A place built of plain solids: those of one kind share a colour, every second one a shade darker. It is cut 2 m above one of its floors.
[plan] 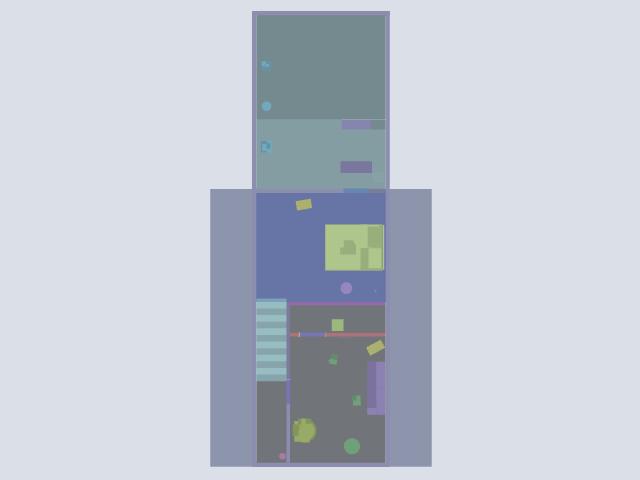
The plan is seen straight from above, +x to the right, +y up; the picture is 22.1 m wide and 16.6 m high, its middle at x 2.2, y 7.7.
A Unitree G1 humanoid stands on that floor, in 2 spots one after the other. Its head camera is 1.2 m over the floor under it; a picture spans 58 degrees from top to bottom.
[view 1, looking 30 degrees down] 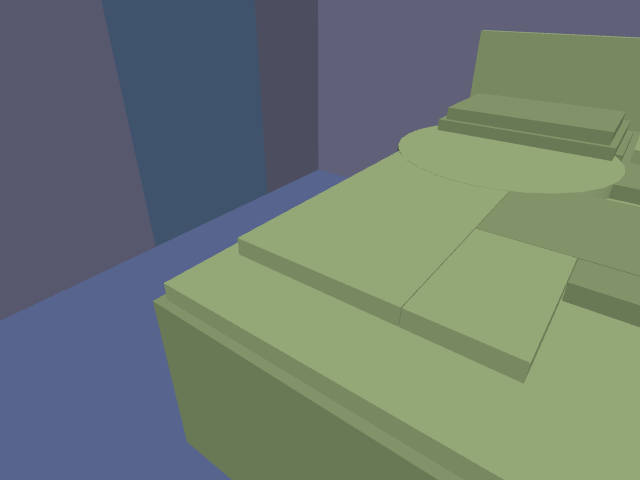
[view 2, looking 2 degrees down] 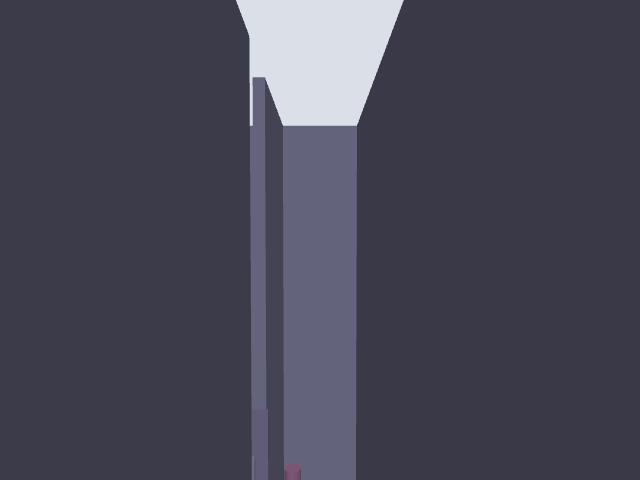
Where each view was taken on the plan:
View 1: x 1.95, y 7.41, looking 37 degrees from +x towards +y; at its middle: bedstead_upper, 1.11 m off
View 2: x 0.52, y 6.16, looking -90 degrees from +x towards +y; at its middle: wall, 6.17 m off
